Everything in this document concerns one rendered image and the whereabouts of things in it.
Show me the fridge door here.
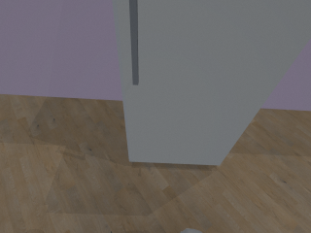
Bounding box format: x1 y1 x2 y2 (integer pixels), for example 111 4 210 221
117 0 311 166

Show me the handle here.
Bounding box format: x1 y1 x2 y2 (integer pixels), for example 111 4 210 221
129 0 139 85

